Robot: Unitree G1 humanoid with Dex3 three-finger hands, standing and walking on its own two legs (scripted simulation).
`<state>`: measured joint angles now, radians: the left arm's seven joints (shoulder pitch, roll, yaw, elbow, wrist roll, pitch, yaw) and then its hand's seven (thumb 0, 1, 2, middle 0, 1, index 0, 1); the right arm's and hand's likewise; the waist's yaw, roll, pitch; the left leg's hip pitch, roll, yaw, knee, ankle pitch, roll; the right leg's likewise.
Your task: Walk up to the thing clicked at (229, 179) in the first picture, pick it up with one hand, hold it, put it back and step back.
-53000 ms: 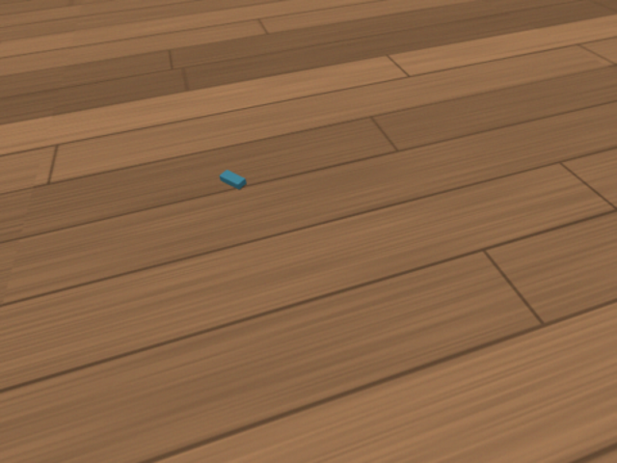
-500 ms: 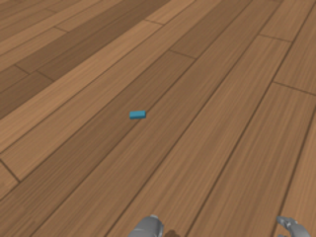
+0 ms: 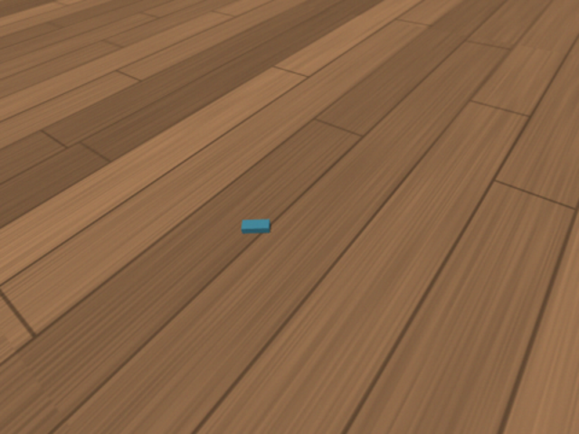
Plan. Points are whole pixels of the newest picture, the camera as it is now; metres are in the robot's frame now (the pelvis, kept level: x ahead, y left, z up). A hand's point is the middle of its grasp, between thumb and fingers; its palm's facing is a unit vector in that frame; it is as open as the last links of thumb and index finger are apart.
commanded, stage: step back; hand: left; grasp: from above
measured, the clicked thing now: (255, 226) +1.12 +0.27 -0.74
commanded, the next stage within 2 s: stand in 0.56 s
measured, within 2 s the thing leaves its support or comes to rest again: neither
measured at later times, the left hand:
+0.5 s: hand out of the picture +0.14 +0.30 -0.14, palm faces -0.01 -0.93 -0.36, open 7.4 cm
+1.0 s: hand out of the picture +0.12 +0.28 -0.14, palm faces -0.04 -0.94 -0.33, open 7.4 cm
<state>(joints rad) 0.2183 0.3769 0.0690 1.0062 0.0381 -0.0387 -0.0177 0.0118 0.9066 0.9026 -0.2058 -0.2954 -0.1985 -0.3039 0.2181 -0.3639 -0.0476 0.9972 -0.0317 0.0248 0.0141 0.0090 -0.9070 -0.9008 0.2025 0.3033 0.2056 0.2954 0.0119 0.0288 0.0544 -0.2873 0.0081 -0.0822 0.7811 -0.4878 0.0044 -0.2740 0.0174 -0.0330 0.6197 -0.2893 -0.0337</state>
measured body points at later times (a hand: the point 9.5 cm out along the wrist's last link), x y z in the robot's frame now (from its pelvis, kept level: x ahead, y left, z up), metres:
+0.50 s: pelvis +0.05 +0.03 +0.01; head +0.07 +0.04 +0.46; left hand +0.14 +0.35 -0.12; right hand +0.16 -0.26 -0.11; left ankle +0.06 +0.16 -0.72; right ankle +0.03 -0.10 -0.72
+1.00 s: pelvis +0.03 +0.03 +0.02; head +0.04 +0.04 +0.47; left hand +0.12 +0.33 -0.11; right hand +0.11 -0.27 -0.11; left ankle +0.06 +0.16 -0.72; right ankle +0.03 -0.10 -0.72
